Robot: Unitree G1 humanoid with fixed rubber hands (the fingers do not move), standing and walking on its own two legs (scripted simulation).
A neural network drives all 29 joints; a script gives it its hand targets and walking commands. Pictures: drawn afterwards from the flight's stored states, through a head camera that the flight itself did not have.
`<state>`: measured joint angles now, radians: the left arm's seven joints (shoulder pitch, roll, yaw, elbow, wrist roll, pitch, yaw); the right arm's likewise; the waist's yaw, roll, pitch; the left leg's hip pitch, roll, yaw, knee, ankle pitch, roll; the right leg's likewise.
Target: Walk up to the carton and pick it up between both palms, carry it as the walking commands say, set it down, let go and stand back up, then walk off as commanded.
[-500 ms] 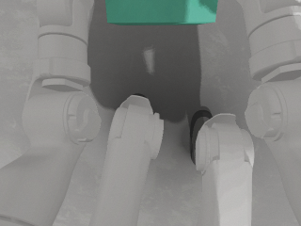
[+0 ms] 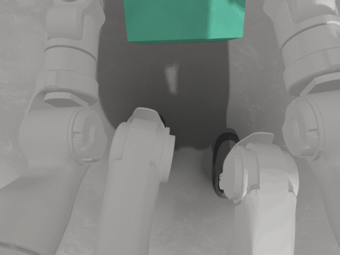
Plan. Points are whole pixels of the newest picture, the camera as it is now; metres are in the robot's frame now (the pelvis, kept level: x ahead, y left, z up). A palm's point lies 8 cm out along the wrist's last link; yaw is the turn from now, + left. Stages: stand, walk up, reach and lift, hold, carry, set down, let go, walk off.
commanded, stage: set down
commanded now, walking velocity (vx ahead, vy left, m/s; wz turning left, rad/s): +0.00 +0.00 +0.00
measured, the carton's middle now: out of the picture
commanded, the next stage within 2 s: none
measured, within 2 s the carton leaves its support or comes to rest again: rests again in 0.26 s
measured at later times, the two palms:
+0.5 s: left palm out of the picture +0.51 +0.25 -0.20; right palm out of the picture +0.57 -0.05 -0.20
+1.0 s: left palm out of the picture +0.51 +0.25 -0.20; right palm out of the picture +0.57 -0.05 -0.21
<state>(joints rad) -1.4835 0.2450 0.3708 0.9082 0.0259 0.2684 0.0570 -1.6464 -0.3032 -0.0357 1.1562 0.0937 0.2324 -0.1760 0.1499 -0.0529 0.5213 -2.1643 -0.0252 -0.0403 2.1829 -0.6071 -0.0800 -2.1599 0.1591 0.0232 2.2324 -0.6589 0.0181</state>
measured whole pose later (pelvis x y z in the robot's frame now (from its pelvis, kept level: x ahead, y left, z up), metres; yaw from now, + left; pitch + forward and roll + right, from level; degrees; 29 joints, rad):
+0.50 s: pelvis +0.00 +0.00 -0.01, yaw +0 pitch +33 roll +2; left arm -1.48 0.27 0.38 0.98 0.06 0.24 0.02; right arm -1.64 -0.29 -0.09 1.18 0.05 0.21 -0.10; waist 0.13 -0.05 0.52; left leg -2.18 -0.01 -0.02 2.21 -0.61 -0.05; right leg -2.17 0.14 0.02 2.26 -0.67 0.02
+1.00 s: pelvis +0.00 +0.00 -0.01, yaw +1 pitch +33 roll +2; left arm -1.50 0.29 0.40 1.04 0.06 0.21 -0.01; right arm -1.62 -0.29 -0.13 1.16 0.00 0.20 -0.04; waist 0.13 -0.03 0.52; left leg -2.19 0.00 -0.01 2.23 -0.60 -0.05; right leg -2.18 0.12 0.02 2.28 -0.67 0.01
